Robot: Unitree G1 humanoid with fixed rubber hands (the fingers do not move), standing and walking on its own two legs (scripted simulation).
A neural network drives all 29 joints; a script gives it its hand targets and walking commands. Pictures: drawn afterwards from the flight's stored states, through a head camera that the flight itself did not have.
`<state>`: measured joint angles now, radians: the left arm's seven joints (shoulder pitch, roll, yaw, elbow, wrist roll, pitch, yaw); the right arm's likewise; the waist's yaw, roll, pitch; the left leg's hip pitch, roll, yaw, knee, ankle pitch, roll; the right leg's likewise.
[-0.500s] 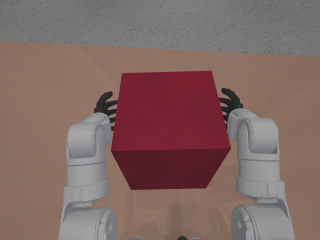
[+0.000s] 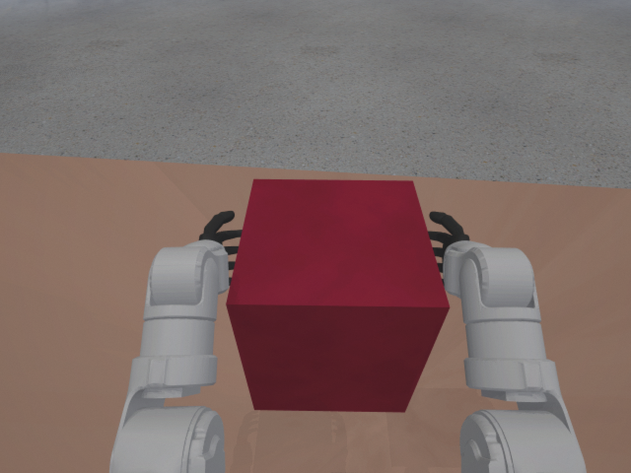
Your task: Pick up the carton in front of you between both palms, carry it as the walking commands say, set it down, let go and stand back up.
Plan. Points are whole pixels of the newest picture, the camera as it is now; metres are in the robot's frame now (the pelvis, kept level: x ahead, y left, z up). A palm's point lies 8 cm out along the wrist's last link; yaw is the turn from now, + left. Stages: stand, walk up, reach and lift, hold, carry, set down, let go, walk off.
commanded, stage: carry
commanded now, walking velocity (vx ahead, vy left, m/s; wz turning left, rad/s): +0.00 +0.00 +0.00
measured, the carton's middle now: (331, 298) +0.34 +0.01 +0.05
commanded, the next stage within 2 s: none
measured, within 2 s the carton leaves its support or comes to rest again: neither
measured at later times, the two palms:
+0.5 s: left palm (230, 240) +0.39 +0.14 +0.12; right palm (453, 239) +0.40 -0.16 +0.11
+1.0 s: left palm (226, 171) +0.63 +0.20 +0.06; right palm (385, 174) +0.62 -0.10 +0.06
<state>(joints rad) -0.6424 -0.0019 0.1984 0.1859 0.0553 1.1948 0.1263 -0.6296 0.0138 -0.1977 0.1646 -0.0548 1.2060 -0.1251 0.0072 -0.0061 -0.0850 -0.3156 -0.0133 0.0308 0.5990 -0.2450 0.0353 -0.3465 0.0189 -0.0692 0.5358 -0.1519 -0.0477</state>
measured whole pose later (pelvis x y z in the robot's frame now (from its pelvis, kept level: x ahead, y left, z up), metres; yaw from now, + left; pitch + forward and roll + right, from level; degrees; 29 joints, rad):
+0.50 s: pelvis +0.05 -0.01 -0.01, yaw +1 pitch +4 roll +0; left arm -0.66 -0.01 0.19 0.29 0.07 1.19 0.13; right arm -0.64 -0.02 -0.19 0.26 -0.03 1.21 -0.12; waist 0.01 0.00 -0.17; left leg -0.43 0.00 0.03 0.91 -0.52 0.05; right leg -0.36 0.02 -0.10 0.66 -0.29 -0.07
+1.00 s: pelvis +0.27 +0.05 -0.02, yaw +0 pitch +5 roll -2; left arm -0.63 0.00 0.18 0.11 0.03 1.18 0.14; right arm -0.57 0.05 -0.22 0.05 -0.07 1.18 -0.13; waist -0.01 -0.01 0.02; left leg -0.40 -0.03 0.11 0.57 -0.18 0.12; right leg -0.59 -0.03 -0.02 1.16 -0.40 -0.02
